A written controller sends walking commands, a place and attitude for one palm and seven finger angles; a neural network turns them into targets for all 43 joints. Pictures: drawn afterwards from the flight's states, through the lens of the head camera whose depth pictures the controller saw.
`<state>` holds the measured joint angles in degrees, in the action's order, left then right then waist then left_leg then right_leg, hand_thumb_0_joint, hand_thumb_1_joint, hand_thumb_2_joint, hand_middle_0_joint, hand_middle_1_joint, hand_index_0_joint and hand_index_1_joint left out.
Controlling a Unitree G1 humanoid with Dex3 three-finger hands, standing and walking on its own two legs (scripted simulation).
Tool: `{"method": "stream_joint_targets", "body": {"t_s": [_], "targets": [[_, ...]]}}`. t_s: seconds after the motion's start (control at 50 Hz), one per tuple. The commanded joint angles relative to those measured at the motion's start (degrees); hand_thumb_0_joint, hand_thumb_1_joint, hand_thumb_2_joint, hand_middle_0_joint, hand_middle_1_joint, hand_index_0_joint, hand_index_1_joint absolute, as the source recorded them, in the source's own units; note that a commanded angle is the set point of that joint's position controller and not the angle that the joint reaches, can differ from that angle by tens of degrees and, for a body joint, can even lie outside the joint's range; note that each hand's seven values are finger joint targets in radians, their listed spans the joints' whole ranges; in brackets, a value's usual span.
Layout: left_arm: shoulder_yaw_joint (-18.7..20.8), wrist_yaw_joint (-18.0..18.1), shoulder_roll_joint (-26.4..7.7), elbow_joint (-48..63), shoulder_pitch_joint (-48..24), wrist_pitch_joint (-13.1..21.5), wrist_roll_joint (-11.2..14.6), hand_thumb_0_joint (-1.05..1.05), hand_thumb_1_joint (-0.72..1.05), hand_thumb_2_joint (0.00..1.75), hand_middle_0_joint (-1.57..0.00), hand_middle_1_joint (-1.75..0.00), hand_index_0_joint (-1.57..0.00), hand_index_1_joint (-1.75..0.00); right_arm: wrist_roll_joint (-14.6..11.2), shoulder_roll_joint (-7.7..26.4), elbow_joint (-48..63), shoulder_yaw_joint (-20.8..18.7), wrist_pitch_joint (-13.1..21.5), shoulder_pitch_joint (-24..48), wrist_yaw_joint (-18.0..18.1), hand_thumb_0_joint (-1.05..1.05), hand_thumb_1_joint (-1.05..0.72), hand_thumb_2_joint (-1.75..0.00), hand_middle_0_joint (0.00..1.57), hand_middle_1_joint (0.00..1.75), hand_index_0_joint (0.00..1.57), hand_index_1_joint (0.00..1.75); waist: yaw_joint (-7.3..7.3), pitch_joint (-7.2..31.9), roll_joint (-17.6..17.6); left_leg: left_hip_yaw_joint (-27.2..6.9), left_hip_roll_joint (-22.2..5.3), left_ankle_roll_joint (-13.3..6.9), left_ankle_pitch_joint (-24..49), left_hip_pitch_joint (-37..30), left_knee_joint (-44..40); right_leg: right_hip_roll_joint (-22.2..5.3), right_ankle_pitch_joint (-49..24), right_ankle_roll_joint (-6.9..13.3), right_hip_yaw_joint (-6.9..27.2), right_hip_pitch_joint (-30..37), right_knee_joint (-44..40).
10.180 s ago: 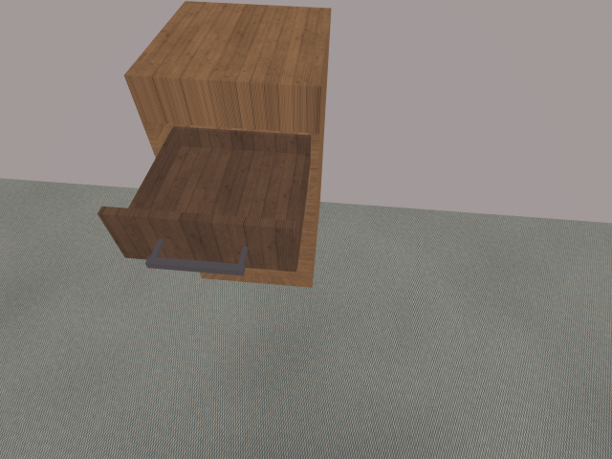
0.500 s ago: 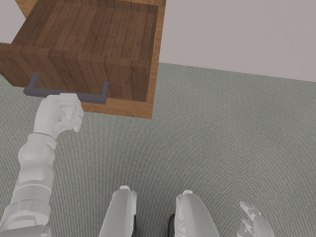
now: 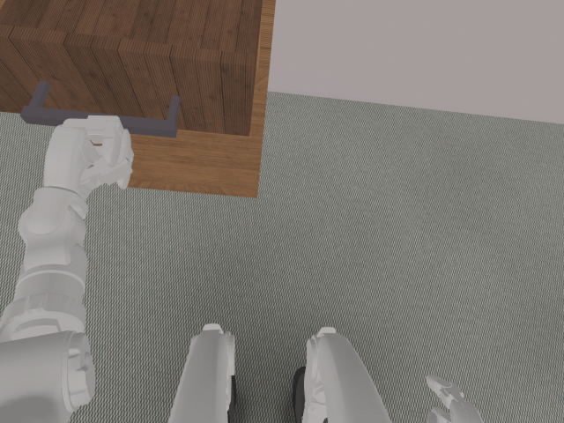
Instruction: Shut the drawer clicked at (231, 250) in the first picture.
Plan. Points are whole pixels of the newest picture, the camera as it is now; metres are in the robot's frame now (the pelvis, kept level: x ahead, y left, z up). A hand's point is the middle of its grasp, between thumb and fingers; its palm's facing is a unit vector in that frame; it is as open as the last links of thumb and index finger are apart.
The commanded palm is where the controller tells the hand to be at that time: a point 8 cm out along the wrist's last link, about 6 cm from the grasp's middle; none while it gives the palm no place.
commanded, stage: push the drawer shut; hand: left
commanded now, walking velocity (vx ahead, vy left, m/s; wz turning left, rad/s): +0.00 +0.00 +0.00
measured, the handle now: (105, 110) +0.52 +0.25 +0.03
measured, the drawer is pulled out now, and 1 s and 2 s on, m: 0.16 0.04 0.00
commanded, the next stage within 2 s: pull the fist back off the drawer in 1.62 s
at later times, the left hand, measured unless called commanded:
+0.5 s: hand (134, 128) +0.50 +0.21 +0.03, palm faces -0.06 -1.00 -0.05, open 3.1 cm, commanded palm +0.51 +0.23 +0.03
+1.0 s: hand (143, 91) +0.56 +0.21 +0.03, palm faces -0.05 -1.00 -0.04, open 3.3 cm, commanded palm +0.58 +0.21 +0.03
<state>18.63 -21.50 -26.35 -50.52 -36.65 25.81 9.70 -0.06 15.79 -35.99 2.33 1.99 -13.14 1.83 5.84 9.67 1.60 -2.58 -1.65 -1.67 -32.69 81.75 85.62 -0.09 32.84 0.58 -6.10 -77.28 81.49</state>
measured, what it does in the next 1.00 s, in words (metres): stands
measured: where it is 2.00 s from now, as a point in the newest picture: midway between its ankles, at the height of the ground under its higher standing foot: outside the picture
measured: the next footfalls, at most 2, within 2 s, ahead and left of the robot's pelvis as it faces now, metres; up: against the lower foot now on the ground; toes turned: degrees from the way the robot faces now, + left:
none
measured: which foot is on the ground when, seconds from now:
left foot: down 0.00-1.00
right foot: down 0.00-1.00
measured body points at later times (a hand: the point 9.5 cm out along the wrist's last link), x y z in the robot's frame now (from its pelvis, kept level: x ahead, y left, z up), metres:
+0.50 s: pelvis +0.00 +0.00 -0.01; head +0.17 +0.04 +0.41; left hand +0.50 +0.27 +0.03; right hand +0.06 -0.27 -0.11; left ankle +0.05 +0.10 -0.57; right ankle +0.05 -0.12 -0.57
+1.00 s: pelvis -0.01 +0.00 -0.02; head +0.20 +0.05 +0.38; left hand +0.56 +0.26 +0.03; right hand +0.00 -0.26 -0.12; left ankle +0.05 +0.10 -0.57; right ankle +0.05 -0.12 -0.57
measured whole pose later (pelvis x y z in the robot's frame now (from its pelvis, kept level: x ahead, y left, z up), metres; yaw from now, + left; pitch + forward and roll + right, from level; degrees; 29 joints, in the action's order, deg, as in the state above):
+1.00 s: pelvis -0.01 +0.00 -0.02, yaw -3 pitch +34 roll -8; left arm 23.1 -18.4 -40.0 -69.0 -63.5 21.2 1.1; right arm 2.5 15.5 -36.4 5.5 -1.5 -17.5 0.3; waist 14.0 8.0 2.5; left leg -3.9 -2.7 -2.1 -32.4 91.6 89.7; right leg 1.2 31.5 0.3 -7.1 -86.3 83.7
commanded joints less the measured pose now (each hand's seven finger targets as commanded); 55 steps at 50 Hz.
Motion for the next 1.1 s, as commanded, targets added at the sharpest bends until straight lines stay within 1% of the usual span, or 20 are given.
{"method": "stream_joint_targets", "body": {"t_s": [0.0, 0.04, 0.18, 0.24, 0.32, 0.34, 0.44, 0.52, 0.58, 0.6, 0.66, 0.74, 0.8, 0.84, 0.86, 0.94, 1.0, 1.02, 1.04, 1.08], "targets": [[3.0, 1.0, -12.8, 11.7, -26.1, 3.5, 1.0, 0.00, 0.90, 0.90, -1.40, -1.60, -1.40, -1.60, 0.2, 11.1, 4.0, -3.9, 0.7, -8.0, 0.6, 0.00, -0.90, -0.90, 0.20, 0.30, 0.20, 0.30, 2.96, 31.0, 8.2, -4.2, 0.3, 0.1, 15.8, -30.3, -11.3, 2.2, -10.2, 1.7, 2.8, 7.4, -10.3], [2.3, 1.2, -12.0, 11.6, -27.5, 3.6, 0.6, 0.00, 0.90, 0.90, -1.40, -1.60, -1.40, -1.60, 0.2, 10.9, 3.8, -3.9, 0.3, -8.1, 0.4, 0.00, -0.90, -0.90, 0.20, 0.30, 0.20, 0.30, 3.13, 31.5, 8.9, -4.1, 0.3, 0.2, 15.8, -30.6, -11.5, 2.1, -10.2, 1.6, 3.0, 7.7, -10.6], [3.7, 2.2, -14.4, 7.4, -31.2, 4.2, -0.6, 0.00, 0.90, 0.90, -1.40, -1.60, -1.40, -1.60, 0.5, 10.9, 3.2, -3.6, -0.8, -9.1, -0.1, 0.00, -0.90, -0.90, 0.20, 0.30, 0.20, 0.30, 4.05, 29.7, 7.3, -3.6, 0.3, -0.2, 13.9, -27.3, -10.8, 2.4, -9.3, 1.5, 3.4, 8.4, -10.9], [3.2, 2.3, -14.7, 6.2, -35.5, 4.7, -1.2, 0.00, 0.90, 0.90, -1.40, -1.60, -1.40, -1.60, 0.8, 11.0, 2.7, -3.3, -1.0, -9.4, 0.0, 0.00, -0.90, -0.90, 0.20, 0.30, 0.20, 0.30, 5.13, 28.8, 9.3, -4.0, 0.2, -0.2, 13.5, -27.8, -10.6, 2.4, -8.9, 1.6, 3.3, 6.0, -10.5], [4.9, 2.3, -17.6, 5.0, -37.3, 5.0, -1.8, 0.00, 0.90, 0.90, -1.40, -1.60, -1.40, -1.60, 1.1, 11.4, 2.6, -3.2, -1.5, -10.1, 0.0, 0.00, -0.90, -0.90, 0.20, 0.30, 0.20, 0.30, 5.00, 30.8, 10.7, -4.3, 0.2, -0.1, 14.5, -28.6, -10.2, 2.5, -9.2, 1.7, 3.1, 5.6, -9.9], [3.9, 2.3, -16.3, 3.9, -37.6, 4.7, -1.8, 0.00, 0.90, 0.90, -1.40, -1.60, -1.40, -1.60, 1.0, 11.3, 2.6, -3.2, -1.6, -10.1, -0.1, 0.00, -0.90, -0.90, 0.20, 0.30, 0.20, 0.30, 5.50, 30.0, 10.5, -4.4, 0.2, -0.1, 13.9, -28.3, -10.3, 2.6, -8.8, 1.7, 3.0, 5.1, -10.1], [4.6, 2.4, -19.0, 2.1, -42.5, 3.9, -2.6, 0.00, 0.90, 0.90, -1.40, -1.60, -1.40, -1.60, 1.3, 11.7, 2.1, -2.8, -2.1, -10.9, -0.1, 0.00, -0.90, -0.90, 0.20, 0.30, 0.20, 0.30, 6.82, 30.1, 11.1, -4.8, -0.1, -0.3, 12.9, -27.1, -9.5, 2.7, -8.3, 1.6, 3.0, 3.7, -9.6], [5.3, 2.6, -20.5, 1.6, -44.7, 3.4, -3.2, 0.00, 0.90, 0.90, -1.40, -1.60, -1.40, -1.60, 1.5, 12.0, 2.1, -2.7, -2.3, -11.7, -0.1, 0.00, -0.90, -0.90, 0.20, 0.30, 0.20, 0.30, 7.22, 32.3, 12.1, -4.9, -0.2, -0.4, 13.8, -27.4, -8.8, 2.7, -8.9, 1.6, 3.0, 3.6, -9.2], [5.0, 2.9, -20.8, 0.1, -47.2, 2.5, -3.5, 0.00, 0.90, 0.90, -1.40, -1.60, -1.40, -1.60, 1.6, 11.9, 1.8, -2.3, -2.4, -12.1, -0.1, 0.00, -0.90, -0.90, 0.20, 0.30, 0.20, 0.30, 8.28, 30.8, 11.2, -4.8, -0.2, -0.7, 11.8, -25.1, -8.6, 2.8, -7.8, 1.4, 3.1, 3.4, -9.5], [4.7, 2.9, -21.1, 0.2, -48.4, 2.7, -3.8, 0.00, 0.90, 0.90, -1.40, -1.60, -1.40, -1.60, 1.6, 12.0, 1.9, -2.3, -2.3, -12.3, -0.1, 0.00, -0.90, -0.90, 0.20, 0.30, 0.20, 0.30, 8.24, 31.1, 13.0, -5.3, -0.2, -0.5, 11.9, -26.2, -8.7, 2.9, -7.7, 1.6, 2.9, 2.2, -9.0], [5.8, 3.4, -22.9, -1.0, -49.9, 1.8, -4.4, 0.00, 0.90, 0.90, -1.40, -1.60, -1.40, -1.60, 1.8, 12.2, 1.7, -2.0, -2.5, -12.9, -0.1, 0.00, -0.90, -0.90, 0.20, 0.30, 0.20, 0.30, 8.70, 32.0, 12.8, -5.3, -0.4, -0.6, 12.2, -25.5, -8.2, 2.9, -8.0, 1.5, 2.9, 2.2, -8.8], [5.5, 3.5, -24.2, -1.8, -53.0, 1.1, -5.4, 0.00, 0.90, 0.90, -1.40, -1.60, -1.40, -1.60, 2.1, 12.3, 1.5, -1.7, -2.6, -13.7, -0.2, 0.00, -0.90, -0.90, 0.20, 0.30, 0.20, 0.30, 9.34, 32.4, 15.4, -5.6, -0.6, -0.5, 12.6, -26.0, -7.9, 2.9, -8.1, 1.6, 2.6, 0.6, -8.5], [6.8, 3.6, -26.0, -3.0, -53.5, 0.6, -5.7, 0.00, 0.90, 0.90, -1.40, -1.60, -1.40, -1.60, 2.2, 12.5, 1.6, -1.4, -2.7, -14.5, -0.3, 0.00, -0.90, -0.90, 0.20, 0.30, 0.20, 0.30, 9.65, 32.5, 14.4, -6.1, -0.7, -0.6, 13.1, -25.5, -7.7, 3.1, -8.3, 1.6, 2.4, 0.5, -8.1], [5.2, 3.6, -24.7, -3.0, -55.3, 0.0, -6.2, 0.00, 0.90, 0.90, -1.40, -1.60, -1.40, -1.60, 2.3, 12.5, 1.4, -1.4, -2.9, -14.7, -0.4, 0.00, -0.90, -0.90, 0.20, 0.30, 0.20, 0.30, 10.27, 32.6, 16.3, -6.2, -0.8, -0.5, 13.2, -26.1, -7.6, 3.1, -8.4, 1.6, 2.4, -0.7, -8.1], [6.4, 3.8, -26.7, -3.1, -56.1, -0.1, -6.6, 0.00, 0.90, 0.90, -1.40, -1.60, -1.40, -1.60, 2.5, 12.7, 1.2, -1.3, -3.0, -15.1, -0.4, 0.00, -0.90, -0.90, 0.20, 0.30, 0.20, 0.30, 10.18, 33.0, 16.7, -6.6, -1.0, -0.3, 13.8, -26.6, -7.6, 3.1, -8.7, 1.7, 2.0, -1.0, -7.6], [5.6, 4.3, -26.3, -3.8, -58.9, -1.0, -7.3, 0.00, 0.90, 0.90, -1.40, -1.60, -1.40, -1.60, 2.7, 12.7, 1.1, -1.0, -3.2, -16.1, -0.6, 0.00, -0.90, -0.90, 0.20, 0.30, 0.20, 0.30, 11.26, 32.7, 17.2, -7.2, -1.2, -0.3, 13.9, -27.0, -7.5, 3.1, -8.8, 1.6, 1.8, -2.6, -7.5], [6.2, 4.6, -28.2, -5.6, -60.0, -1.7, -8.3, 0.00, 0.90, 0.90, -1.40, -1.60, -1.40, -1.60, 2.9, 12.8, 1.1, -0.6, -3.3, -16.7, -0.6, 0.00, -0.90, -0.90, 0.20, 0.30, 0.20, 0.30, 11.77, 31.8, 17.4, -7.3, -1.2, -0.5, 13.0, -25.6, -7.2, 3.2, -8.3, 1.7, 1.7, -3.3, -7.2], [5.4, 4.6, -27.5, -5.2, -61.1, -2.1, -8.2, 0.00, 0.90, 0.90, -1.40, -1.60, -1.40, -1.60, 2.9, 12.7, 0.9, -0.6, -3.4, -17.1, -0.7, 0.00, -0.90, -0.90, 0.20, 0.30, 0.20, 0.30, 12.47, 32.3, 17.4, -7.1, -1.3, -0.7, 14.2, -25.8, -6.8, 3.2, -9.1, 1.5, 1.8, -3.2, -7.4], [6.5, 4.6, -29.4, -4.7, -61.6, -2.1, -8.9, 0.00, 0.90, 0.90, -1.40, -1.60, -1.40, -1.60, 3.0, 12.8, 0.9, -0.6, -3.6, -17.5, -0.6, 0.00, -0.90, -0.90, 0.20, 0.30, 0.20, 0.30, 11.88, 33.6, 18.4, -7.3, -1.4, -0.5, 15.2, -26.3, -6.5, 3.3, -9.5, 1.6, 1.6, -3.0, -6.8], [6.4, 4.6, -29.4, -5.0, -62.2, -2.7, -9.0, 0.00, 0.90, 0.90, -1.40, -1.60, -1.40, -1.60, 3.1, 12.8, 0.8, -0.5, -3.7, -17.9, -0.8, 0.00, -0.90, -0.90, 0.20, 0.30, 0.20, 0.30, 12.33, 34.1, 18.5, -7.3, -1.4, -0.5, 16.1, -26.7, -6.2, 3.3, -10.1, 1.6, 1.6, -3.0, -7.0]]}}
